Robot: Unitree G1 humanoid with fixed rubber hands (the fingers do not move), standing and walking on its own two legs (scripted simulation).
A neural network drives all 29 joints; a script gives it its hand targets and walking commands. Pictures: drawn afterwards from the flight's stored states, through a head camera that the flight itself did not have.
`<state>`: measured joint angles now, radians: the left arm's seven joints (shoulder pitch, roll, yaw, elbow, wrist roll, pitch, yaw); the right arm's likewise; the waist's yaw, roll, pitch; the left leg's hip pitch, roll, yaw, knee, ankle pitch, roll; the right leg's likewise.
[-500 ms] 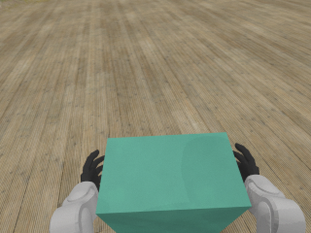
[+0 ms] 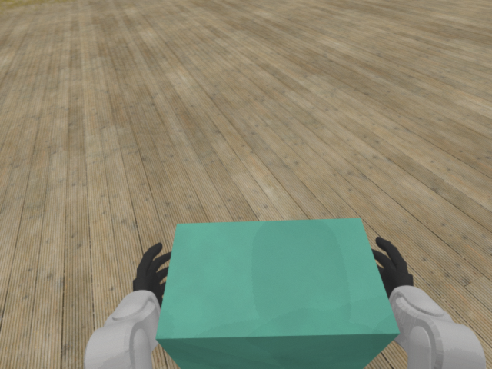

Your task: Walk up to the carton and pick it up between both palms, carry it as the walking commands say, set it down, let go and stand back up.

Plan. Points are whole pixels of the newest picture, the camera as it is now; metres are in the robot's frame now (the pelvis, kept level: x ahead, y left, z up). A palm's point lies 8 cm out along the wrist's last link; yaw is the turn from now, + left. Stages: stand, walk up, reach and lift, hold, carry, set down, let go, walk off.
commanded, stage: carry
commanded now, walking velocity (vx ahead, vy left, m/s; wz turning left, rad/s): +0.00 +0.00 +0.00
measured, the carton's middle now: (269, 314) +0.22 -0.01 +0.02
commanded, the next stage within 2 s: none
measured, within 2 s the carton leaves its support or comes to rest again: neither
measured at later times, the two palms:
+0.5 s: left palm (119, 315) +0.21 +0.20 +0.08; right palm (365, 295) +0.21 -0.14 +0.08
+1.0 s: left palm (127, 300) +0.23 +0.19 +0.08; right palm (365, 281) +0.23 -0.15 +0.08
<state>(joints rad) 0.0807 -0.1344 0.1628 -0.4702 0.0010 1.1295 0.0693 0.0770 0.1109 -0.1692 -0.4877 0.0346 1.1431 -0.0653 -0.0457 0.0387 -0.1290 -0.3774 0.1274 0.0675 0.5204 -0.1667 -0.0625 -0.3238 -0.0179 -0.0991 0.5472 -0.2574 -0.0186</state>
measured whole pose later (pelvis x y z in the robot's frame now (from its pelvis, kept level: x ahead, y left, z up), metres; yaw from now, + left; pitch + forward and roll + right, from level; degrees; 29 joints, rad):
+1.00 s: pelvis +0.00 +0.02 +0.00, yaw +1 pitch +2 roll +0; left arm 0.03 -0.12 0.18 -0.41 0.00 1.09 0.07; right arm 0.03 0.12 -0.18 -0.42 0.01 1.09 -0.05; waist -0.01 0.01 -0.11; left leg -0.39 0.08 0.05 0.51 -0.16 -0.03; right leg -0.33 -0.05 -0.09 0.53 -0.24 0.01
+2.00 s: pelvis -0.05 +0.01 -0.02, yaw +10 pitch +2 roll -1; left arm 0.09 -0.14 0.17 -0.54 -0.03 1.11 0.07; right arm 0.10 0.14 -0.17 -0.55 0.03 1.11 -0.05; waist 0.00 0.02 -0.04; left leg -0.55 0.02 -0.08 0.60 -0.10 -0.05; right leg -0.45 -0.06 -0.14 0.72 -0.38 0.02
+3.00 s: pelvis -0.12 -0.01 +0.00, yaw +14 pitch +3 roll +0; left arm 0.03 -0.12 0.19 -0.37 0.02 1.07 0.04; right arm 0.03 0.13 -0.18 -0.38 0.00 1.07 -0.06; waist -0.02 0.00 -0.13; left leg -0.38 0.04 0.04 0.49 -0.15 -0.02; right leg -0.35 -0.01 -0.11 0.50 -0.20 -0.04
